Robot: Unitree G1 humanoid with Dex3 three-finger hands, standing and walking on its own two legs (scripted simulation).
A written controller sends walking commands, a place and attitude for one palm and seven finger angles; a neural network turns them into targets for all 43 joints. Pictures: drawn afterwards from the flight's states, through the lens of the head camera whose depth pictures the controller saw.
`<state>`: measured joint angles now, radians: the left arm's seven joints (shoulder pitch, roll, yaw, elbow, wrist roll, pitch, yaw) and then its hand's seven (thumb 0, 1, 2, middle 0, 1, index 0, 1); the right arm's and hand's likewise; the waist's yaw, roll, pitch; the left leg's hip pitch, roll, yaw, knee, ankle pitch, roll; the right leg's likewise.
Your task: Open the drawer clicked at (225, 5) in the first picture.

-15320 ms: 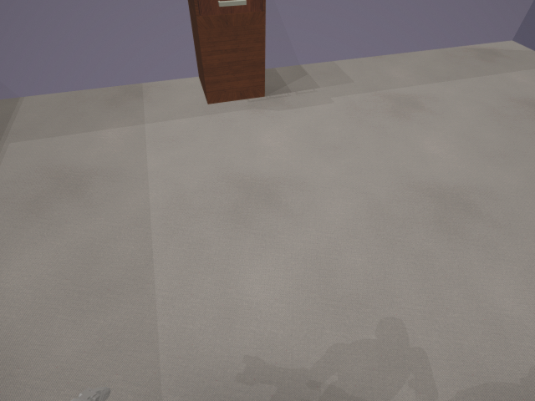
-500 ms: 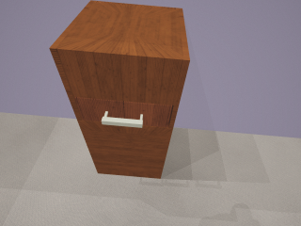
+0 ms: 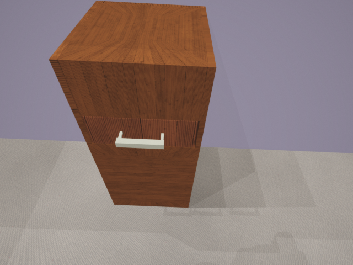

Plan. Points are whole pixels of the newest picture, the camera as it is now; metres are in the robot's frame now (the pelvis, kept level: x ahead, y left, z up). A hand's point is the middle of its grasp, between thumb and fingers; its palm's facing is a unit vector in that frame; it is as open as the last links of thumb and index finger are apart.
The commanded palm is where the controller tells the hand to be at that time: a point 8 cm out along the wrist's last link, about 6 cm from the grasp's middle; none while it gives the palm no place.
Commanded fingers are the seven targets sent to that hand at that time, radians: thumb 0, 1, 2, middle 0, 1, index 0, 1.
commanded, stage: look again from close up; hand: left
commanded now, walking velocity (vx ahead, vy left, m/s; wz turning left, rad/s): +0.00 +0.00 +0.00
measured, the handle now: (140, 139) +0.53 +0.15 -0.11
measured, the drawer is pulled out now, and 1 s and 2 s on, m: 0.00 0.00 0.00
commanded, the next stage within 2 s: raise the hand with hooked fingers in 0.42 s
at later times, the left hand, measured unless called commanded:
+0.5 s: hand out of the picture -0.02 +0.12 -0.17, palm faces +0.02 -0.98 -0.18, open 7.4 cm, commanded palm none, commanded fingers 0.00 0.90 0.90 -0.20 -0.30 -0.20 -0.30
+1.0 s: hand out of the picture +0.13 +0.12 -0.08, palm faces -0.18 -0.17 -0.97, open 8.9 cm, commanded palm +0.16 +0.15 -0.01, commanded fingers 0.00 0.32 0.65 -0.24 -0.68 -0.24 -0.68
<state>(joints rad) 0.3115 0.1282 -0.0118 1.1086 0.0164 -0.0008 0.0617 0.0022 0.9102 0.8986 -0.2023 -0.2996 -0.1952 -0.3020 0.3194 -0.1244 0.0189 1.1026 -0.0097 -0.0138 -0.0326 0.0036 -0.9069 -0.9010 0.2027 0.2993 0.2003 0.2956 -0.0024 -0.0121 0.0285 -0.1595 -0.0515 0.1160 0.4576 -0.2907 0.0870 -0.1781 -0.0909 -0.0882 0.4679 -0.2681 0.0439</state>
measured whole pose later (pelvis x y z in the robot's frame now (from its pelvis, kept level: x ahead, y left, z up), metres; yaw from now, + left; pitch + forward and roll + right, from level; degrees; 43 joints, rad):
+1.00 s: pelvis -0.02 -0.10 -0.03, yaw -6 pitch +11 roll +4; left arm 0.52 0.31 -0.07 0.06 1.08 -0.06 0.42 0.00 0.54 0.74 -0.24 -0.53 -0.23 -0.54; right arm 0.03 -0.27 -0.05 0.51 -0.06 0.03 0.02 0.01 -0.90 -0.90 0.20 0.30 0.20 0.30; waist 0.13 -0.05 -0.11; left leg -0.54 0.02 0.04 0.75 -0.40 -0.03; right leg -0.63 0.02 -0.02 0.85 -0.40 -0.09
